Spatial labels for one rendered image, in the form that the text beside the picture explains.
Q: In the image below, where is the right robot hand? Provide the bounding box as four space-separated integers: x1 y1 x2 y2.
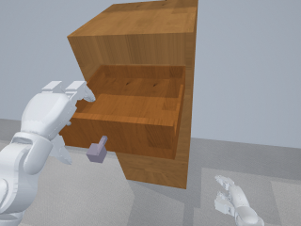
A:
214 175 250 217

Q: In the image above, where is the cabinet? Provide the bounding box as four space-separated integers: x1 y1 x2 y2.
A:
67 0 198 189

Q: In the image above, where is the handle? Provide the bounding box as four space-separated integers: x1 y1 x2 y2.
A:
86 136 108 164

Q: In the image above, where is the left robot forearm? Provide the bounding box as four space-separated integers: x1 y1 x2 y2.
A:
0 131 54 226

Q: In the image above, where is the drawer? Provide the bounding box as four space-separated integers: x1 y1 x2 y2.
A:
58 65 186 160

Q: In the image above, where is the right robot forearm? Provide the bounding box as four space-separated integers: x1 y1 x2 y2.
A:
234 205 264 226

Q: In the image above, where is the left robot hand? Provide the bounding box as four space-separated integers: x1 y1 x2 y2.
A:
21 81 96 165

